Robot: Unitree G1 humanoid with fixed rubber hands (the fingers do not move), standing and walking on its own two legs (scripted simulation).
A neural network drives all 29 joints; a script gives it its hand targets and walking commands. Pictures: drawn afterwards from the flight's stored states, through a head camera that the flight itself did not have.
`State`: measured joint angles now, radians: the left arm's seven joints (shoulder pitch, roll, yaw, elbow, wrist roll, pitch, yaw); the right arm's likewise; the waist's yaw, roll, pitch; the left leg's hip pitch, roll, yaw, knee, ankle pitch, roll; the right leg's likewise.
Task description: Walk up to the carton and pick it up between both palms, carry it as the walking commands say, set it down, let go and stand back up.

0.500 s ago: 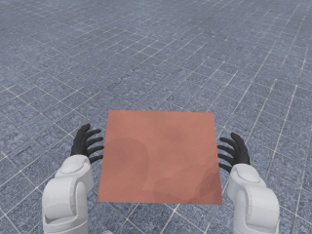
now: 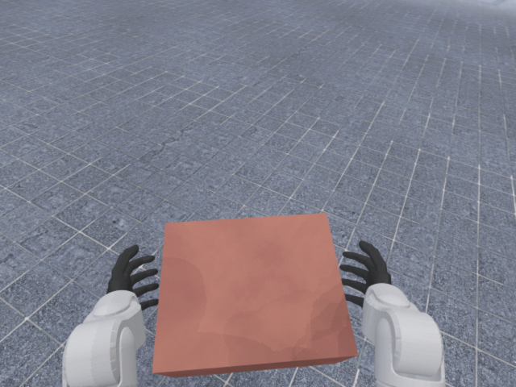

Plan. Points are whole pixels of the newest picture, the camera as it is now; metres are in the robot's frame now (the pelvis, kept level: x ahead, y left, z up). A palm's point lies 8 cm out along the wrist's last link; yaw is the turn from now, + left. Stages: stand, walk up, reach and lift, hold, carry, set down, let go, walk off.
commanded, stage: carry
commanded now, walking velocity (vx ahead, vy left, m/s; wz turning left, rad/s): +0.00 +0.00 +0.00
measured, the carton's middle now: (251, 294) +0.29 +0.03 +0.00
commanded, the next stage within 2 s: none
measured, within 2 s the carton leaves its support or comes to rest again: neither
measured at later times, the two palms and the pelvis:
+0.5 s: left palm (163, 333) +0.18 +0.13 +0.09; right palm (450, 375) +0.16 -0.21 +0.09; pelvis -0.08 -0.03 -0.01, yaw -3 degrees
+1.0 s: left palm (139, 352) +0.16 +0.16 +0.08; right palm (428, 385) +0.15 -0.19 +0.08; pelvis -0.09 -0.01 -0.01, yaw -2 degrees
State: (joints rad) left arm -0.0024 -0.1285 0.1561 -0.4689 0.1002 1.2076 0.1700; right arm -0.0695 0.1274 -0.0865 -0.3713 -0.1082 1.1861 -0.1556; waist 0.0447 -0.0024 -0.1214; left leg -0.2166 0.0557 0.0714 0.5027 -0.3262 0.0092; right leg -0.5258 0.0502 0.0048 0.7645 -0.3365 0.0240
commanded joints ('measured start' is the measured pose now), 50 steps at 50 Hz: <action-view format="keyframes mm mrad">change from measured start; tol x16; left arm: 1 -594 -959 -837 -96 -457 -10 -286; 11 -387 -916 -734 -35 -360 -7 -265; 50 -489 -864 -672 90 -329 -66 -288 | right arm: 1 -423 882 615 -169 318 -15 243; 16 -521 964 787 -267 460 11 279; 50 -467 847 604 -32 316 -46 263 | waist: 1 -52 109 -24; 8 -61 -56 -292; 50 -49 -37 -133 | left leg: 1 -107 202 -16 -161 183 63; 5 14 172 -55 6 515 25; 9 -127 87 -13 72 154 -38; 32 -88 92 -73 -108 -166 -12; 50 -84 66 -62 -57 -58 2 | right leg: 1 60 -65 -23 41 13 -5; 4 193 -74 -43 -301 200 -8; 9 503 -320 122 -222 903 -45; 19 199 -215 122 -409 8 -62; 27 83 -198 136 -448 -114 -53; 41 193 -126 6 -221 115 -41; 50 109 -180 105 -396 -4 -45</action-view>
